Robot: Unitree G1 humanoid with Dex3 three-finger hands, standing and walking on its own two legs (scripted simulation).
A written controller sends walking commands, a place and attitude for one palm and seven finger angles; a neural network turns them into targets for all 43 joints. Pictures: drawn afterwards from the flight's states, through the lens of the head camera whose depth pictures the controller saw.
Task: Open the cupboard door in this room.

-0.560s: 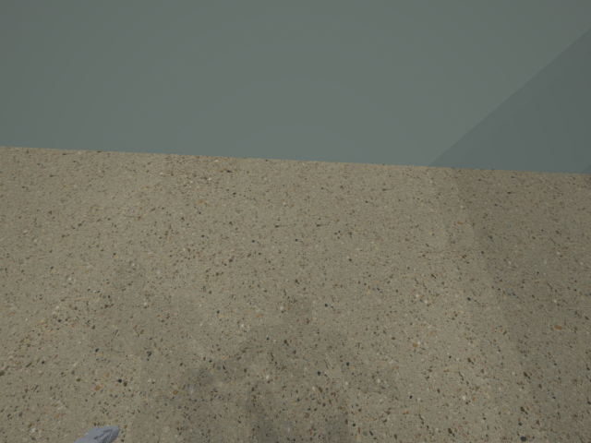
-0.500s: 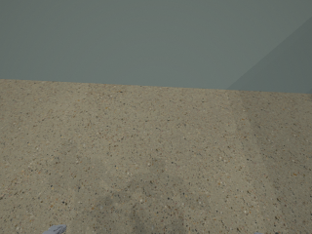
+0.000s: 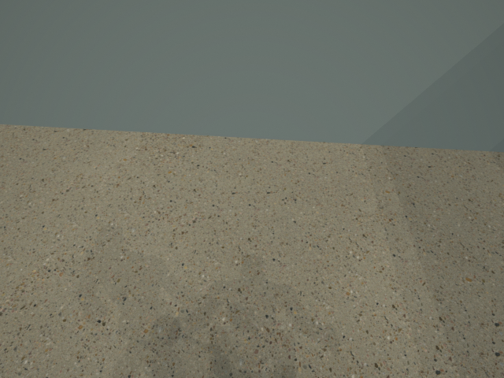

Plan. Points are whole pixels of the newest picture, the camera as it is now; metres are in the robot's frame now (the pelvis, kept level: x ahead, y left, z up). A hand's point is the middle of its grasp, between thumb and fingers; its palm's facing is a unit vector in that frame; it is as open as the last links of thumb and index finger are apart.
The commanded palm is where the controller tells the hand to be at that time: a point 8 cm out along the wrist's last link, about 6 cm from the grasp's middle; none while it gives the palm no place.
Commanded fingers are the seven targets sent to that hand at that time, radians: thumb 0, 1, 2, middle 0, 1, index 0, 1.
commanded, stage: stand and wait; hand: left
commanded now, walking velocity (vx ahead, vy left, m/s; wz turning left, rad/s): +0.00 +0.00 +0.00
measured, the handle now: out of the picture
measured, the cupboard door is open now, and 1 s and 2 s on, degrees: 0 0 0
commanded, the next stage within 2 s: turn or walk to find it in 0.34 s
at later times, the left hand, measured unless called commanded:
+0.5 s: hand out of the picture +0.07 +0.24 -0.15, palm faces -0.01 -0.94 -0.34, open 7.4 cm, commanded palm none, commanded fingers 0.00 0.90 0.90 -0.20 -0.30 -0.20 -0.30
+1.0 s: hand out of the picture +0.01 +0.21 -0.17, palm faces +0.21 -0.94 -0.28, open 7.4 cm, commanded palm none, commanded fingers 0.00 0.90 0.90 -0.20 -0.30 -0.20 -0.30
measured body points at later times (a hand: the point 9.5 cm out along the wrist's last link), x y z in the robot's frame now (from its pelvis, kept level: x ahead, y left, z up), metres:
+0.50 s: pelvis -0.01 +0.00 +0.00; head -0.01 +0.00 +0.45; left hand +0.07 +0.29 -0.13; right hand +0.06 -0.29 -0.14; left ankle +0.01 +0.13 -0.74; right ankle +0.01 -0.12 -0.74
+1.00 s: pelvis -0.04 -0.01 -0.01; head -0.01 -0.02 +0.43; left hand +0.00 +0.26 -0.14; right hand +0.04 -0.24 -0.17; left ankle +0.01 +0.13 -0.74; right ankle -0.04 -0.13 -0.75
